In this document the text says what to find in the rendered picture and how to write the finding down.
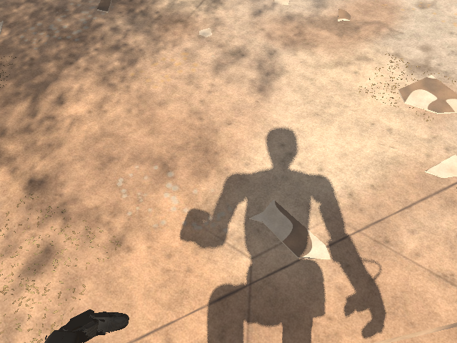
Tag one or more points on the robot left hand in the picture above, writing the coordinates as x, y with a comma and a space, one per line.
87, 325

